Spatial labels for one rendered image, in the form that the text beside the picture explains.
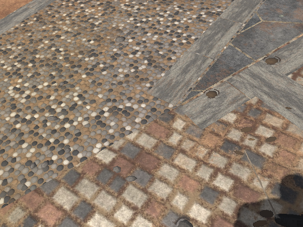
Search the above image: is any right robot hand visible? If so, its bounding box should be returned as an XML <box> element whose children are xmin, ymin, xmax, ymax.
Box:
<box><xmin>275</xmin><ymin>214</ymin><xmax>303</xmax><ymax>227</ymax></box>

